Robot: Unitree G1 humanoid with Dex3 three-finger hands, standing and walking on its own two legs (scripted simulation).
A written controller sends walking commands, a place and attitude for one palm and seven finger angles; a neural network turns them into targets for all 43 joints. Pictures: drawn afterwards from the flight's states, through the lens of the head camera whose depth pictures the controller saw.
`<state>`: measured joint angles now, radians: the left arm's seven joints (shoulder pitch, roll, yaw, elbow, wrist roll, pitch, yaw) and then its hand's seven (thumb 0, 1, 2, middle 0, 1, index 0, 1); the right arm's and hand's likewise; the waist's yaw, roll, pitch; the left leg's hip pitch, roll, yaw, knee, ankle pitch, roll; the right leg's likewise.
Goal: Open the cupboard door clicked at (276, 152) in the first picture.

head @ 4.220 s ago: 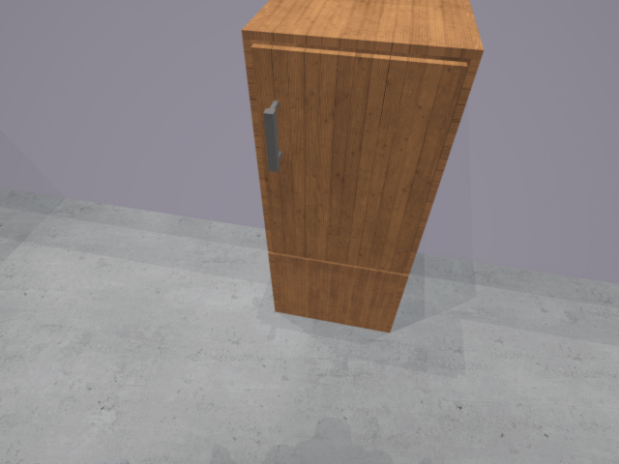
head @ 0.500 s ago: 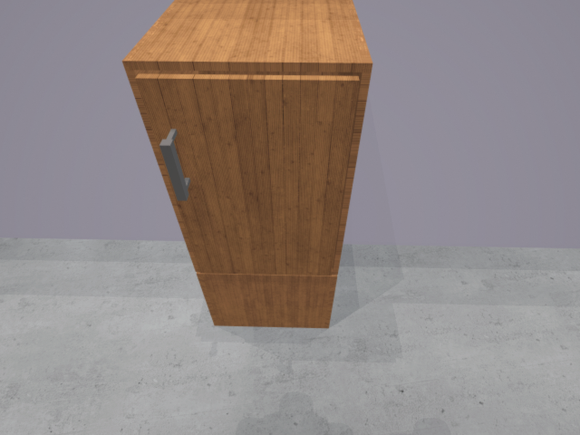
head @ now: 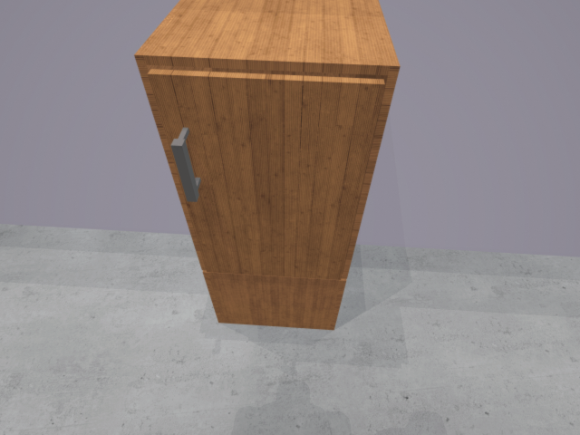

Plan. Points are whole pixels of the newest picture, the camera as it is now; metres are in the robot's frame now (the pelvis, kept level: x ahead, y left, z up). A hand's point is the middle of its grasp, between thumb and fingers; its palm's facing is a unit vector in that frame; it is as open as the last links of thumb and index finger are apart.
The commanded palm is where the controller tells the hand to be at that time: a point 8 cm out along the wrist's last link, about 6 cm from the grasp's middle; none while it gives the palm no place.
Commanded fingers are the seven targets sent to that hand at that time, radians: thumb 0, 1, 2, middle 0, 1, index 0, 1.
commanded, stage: come to a stop and stand still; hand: left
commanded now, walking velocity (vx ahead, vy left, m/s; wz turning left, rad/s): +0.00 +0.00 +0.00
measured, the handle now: (188, 165) +0.57 +0.24 +0.03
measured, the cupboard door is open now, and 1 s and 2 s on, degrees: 0 0 0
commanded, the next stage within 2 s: look again from close up in 0.92 s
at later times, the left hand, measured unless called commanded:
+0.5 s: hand out of the picture -0.01 +0.18 -0.17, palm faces +0.03 -0.98 -0.19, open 7.4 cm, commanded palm none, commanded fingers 0.00 0.90 0.90 -0.20 -0.30 -0.20 -0.30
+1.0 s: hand out of the picture -0.03 +0.19 -0.17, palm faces +0.03 -0.98 -0.19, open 7.4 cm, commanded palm none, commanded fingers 0.00 0.90 0.90 -0.20 -0.30 -0.20 -0.30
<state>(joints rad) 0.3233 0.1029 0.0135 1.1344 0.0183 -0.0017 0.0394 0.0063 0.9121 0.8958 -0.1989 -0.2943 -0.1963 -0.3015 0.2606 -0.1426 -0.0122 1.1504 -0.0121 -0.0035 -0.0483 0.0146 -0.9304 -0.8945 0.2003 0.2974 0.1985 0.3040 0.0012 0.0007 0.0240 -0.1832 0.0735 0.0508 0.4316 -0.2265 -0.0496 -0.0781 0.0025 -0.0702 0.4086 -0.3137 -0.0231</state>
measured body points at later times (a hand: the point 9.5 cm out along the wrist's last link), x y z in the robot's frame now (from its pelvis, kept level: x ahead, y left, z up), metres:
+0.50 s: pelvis +0.00 +0.02 +0.00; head +0.00 +0.02 +0.45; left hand -0.01 +0.24 -0.16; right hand -0.01 -0.20 -0.16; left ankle +0.00 +0.15 -0.74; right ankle -0.06 -0.10 -0.74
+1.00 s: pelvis -0.01 +0.02 +0.00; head +0.00 +0.02 +0.45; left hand -0.03 +0.24 -0.16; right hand -0.02 -0.20 -0.16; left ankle +0.00 +0.15 -0.74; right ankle -0.06 -0.10 -0.74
